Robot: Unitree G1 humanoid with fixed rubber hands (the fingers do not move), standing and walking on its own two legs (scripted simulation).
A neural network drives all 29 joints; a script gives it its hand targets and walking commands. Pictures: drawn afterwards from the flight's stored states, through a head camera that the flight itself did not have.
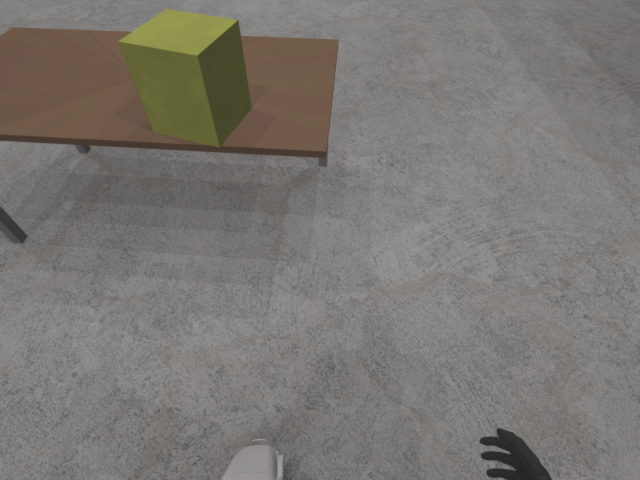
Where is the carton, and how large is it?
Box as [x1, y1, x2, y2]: [118, 9, 251, 147]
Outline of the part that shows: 166,9 119,40 118,42 153,131 219,147 251,108 238,21 234,19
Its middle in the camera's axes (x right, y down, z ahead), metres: -0.34 -0.43 +1.03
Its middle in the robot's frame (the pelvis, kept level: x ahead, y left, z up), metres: +1.04 +0.41 -0.06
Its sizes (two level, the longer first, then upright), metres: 0.210 0.200 0.250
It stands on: a table, 0.56 m high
